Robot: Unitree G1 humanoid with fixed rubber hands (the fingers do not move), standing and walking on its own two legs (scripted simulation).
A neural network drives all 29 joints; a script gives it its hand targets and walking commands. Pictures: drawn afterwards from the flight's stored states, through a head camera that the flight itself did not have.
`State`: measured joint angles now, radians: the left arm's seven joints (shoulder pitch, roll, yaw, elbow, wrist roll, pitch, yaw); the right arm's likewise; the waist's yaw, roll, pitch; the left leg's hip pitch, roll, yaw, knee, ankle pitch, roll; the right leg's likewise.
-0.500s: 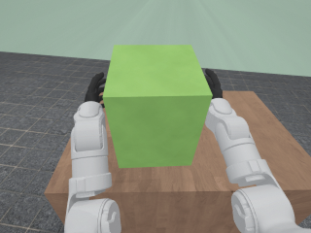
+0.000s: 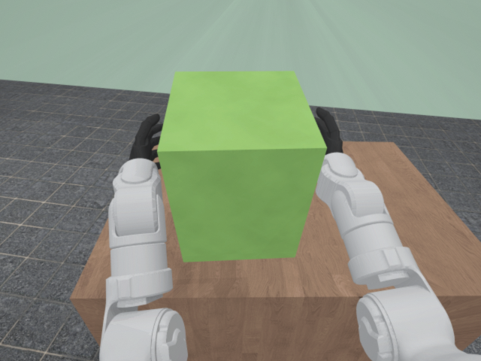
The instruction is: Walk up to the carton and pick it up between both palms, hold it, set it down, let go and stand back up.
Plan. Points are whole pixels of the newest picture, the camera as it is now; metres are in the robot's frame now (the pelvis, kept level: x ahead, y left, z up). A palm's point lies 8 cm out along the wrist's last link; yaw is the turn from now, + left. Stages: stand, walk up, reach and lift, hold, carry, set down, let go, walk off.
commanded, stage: hold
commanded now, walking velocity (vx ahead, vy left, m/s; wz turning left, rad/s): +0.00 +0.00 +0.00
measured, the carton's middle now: (237, 168) +0.39 +0.00 +0.19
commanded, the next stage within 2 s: none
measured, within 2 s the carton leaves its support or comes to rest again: neither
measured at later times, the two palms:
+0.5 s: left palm (144, 161) +0.36 +0.15 +0.23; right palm (328, 155) +0.36 -0.14 +0.23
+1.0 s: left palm (147, 163) +0.35 +0.14 +0.23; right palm (330, 159) +0.36 -0.14 +0.22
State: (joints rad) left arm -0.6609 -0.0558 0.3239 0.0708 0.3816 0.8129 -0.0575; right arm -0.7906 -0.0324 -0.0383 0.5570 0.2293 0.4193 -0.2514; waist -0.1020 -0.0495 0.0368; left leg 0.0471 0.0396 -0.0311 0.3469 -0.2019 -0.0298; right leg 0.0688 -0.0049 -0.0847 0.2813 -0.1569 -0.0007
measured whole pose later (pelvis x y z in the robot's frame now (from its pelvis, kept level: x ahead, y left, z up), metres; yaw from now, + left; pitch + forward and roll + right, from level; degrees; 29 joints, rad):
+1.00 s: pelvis +0.00 +0.00 +0.00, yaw -1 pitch -11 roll -1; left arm -0.67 -0.06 0.33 0.07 0.38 0.82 -0.05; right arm -0.78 -0.03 -0.05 0.55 0.22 0.42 -0.25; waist -0.10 -0.05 0.04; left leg 0.04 0.04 -0.02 0.35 -0.20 -0.03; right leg 0.06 -0.01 -0.07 0.29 -0.16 0.00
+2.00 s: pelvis +0.00 +0.00 +0.00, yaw +0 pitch -10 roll -1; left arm -0.67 -0.05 0.32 0.09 0.37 0.80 -0.05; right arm -0.80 -0.03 -0.05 0.57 0.23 0.41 -0.25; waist -0.10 -0.06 0.02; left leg 0.03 0.04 -0.03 0.34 -0.19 -0.03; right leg 0.04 -0.01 -0.08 0.29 -0.15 0.00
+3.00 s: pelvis +0.00 +0.00 +0.00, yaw +0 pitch -11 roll -1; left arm -0.65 -0.06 0.32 0.04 0.38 0.82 -0.06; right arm -0.77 -0.03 -0.04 0.52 0.22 0.42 -0.25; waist -0.10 -0.05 0.04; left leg 0.05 0.04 -0.03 0.34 -0.20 -0.03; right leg 0.07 -0.01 -0.08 0.29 -0.16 0.00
